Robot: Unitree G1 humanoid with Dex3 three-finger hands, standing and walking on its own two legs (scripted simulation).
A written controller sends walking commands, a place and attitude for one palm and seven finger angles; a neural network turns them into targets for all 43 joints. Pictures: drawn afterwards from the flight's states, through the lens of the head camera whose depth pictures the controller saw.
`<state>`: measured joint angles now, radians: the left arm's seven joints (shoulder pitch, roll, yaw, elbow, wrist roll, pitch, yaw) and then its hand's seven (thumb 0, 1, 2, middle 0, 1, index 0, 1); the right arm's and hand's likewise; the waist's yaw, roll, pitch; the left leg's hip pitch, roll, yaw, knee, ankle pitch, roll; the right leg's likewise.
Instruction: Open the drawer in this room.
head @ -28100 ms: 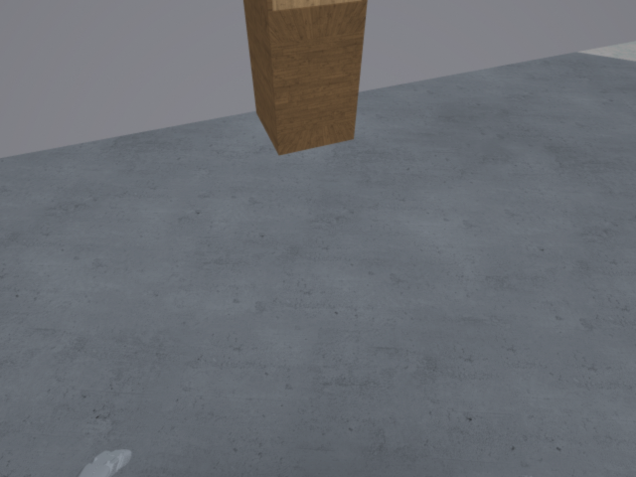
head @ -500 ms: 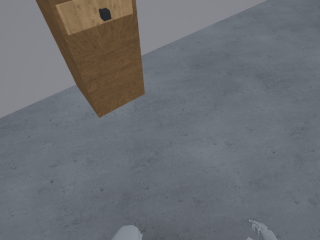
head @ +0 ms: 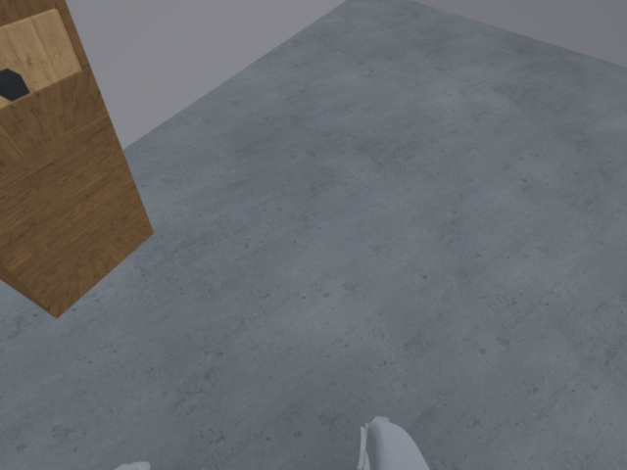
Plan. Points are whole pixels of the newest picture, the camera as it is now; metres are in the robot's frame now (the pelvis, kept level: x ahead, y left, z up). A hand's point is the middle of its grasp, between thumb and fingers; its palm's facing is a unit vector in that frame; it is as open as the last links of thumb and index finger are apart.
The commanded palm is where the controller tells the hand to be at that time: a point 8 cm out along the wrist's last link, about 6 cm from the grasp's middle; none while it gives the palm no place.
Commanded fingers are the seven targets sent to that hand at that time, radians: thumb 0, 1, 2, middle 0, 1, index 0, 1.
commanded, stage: walk to a spot facing it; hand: left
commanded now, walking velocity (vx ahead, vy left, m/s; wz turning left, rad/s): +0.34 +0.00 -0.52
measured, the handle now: (2, 81) +0.78 +0.68 -0.01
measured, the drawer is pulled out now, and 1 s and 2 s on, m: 0.00 0.00 0.00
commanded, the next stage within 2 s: turn to face it in 1.32 s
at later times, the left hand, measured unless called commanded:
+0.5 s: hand (220, 372) +0.28 +0.15 -0.17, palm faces -0.17 -0.96 -0.24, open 7.3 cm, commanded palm none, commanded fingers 0.00 0.90 0.90 -0.20 -0.30 -0.20 -0.30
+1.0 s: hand (260, 256) +0.52 +0.12 -0.17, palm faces -0.35 -0.92 -0.15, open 7.4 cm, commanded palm none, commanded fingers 0.00 0.90 0.90 -0.20 -0.30 -0.20 -0.30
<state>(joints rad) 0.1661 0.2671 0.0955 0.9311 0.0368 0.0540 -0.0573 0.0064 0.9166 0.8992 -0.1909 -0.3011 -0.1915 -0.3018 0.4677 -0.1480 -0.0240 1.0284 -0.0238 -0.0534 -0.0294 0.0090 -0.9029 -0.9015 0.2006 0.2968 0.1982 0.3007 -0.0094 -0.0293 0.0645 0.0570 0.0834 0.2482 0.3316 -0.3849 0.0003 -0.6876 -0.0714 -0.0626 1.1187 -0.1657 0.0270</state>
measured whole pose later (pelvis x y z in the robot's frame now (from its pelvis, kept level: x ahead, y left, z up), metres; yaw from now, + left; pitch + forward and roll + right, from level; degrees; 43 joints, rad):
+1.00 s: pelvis +0.39 -0.03 +0.00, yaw -24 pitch -1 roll -1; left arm 0.21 0.20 0.09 1.01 0.04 0.02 -0.04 0.01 0.92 0.90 -0.19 -0.30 -0.19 -0.30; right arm 0.38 -0.16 -0.06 1.06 -0.03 -0.07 -0.02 0.00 -0.93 -0.90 0.20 0.30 0.20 0.30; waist 0.01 -0.04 0.05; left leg -0.03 0.09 0.29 0.36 -0.31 0.00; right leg -0.64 -0.12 -0.06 1.05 -0.15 0.01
